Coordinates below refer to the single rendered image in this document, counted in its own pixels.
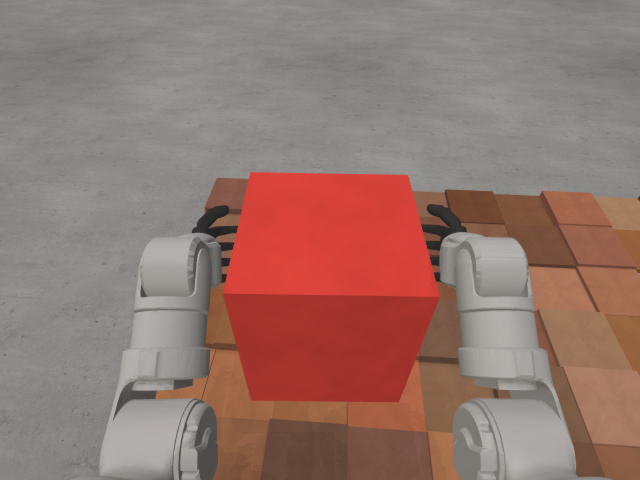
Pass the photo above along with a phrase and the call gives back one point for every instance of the left robot hand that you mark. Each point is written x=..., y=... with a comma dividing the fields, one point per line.
x=207, y=220

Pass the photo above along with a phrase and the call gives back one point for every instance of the robot left forearm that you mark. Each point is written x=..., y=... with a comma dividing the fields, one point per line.
x=168, y=344

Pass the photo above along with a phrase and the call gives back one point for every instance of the right robot upper arm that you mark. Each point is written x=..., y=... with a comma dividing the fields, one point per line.
x=511, y=439

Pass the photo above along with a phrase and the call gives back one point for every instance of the carton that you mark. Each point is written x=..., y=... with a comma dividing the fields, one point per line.
x=330, y=288

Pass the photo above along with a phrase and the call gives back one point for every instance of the right robot hand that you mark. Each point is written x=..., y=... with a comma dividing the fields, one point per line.
x=448, y=218

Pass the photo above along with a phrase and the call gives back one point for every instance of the left robot upper arm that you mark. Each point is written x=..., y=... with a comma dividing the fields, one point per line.
x=161, y=439

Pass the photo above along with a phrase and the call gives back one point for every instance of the robot right forearm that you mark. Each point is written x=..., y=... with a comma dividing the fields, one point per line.
x=500, y=347

